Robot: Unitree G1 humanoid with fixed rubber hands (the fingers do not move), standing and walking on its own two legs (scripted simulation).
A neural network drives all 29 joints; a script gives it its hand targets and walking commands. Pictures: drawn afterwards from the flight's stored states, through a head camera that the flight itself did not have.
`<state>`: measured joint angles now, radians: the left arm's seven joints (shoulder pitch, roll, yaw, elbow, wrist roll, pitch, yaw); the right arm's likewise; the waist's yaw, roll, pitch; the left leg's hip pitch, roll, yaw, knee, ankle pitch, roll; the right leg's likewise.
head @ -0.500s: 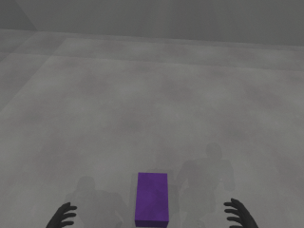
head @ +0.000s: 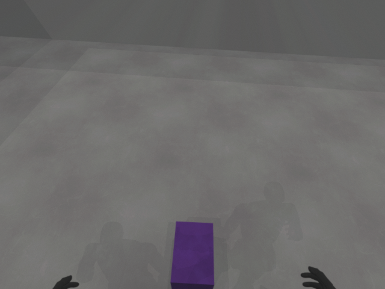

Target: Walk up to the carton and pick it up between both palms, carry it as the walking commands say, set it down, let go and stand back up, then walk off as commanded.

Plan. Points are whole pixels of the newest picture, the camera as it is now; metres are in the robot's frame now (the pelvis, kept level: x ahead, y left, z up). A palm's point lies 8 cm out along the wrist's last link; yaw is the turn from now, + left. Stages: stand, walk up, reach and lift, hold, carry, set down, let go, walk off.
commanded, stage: stand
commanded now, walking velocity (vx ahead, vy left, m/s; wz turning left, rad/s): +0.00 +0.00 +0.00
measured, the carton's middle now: (193, 255) +0.43 -0.02 -0.70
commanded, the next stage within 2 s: walk off in 1.24 s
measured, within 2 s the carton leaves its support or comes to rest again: neither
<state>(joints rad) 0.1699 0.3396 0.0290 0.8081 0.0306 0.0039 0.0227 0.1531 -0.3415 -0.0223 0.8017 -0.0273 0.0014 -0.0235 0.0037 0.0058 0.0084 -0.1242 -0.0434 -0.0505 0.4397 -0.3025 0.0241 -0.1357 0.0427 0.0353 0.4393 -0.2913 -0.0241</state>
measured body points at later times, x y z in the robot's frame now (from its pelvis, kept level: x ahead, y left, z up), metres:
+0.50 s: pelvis -0.02 +0.00 +0.01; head -0.02 +0.00 +0.46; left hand +0.10 +0.30 -0.10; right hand +0.09 -0.31 -0.11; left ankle -0.04 +0.11 -0.74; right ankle -0.04 -0.11 -0.74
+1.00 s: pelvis -0.03 +0.00 +0.01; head -0.03 +0.00 +0.46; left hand +0.07 +0.31 -0.11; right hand +0.07 -0.31 -0.11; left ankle -0.04 +0.11 -0.74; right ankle -0.04 -0.11 -0.74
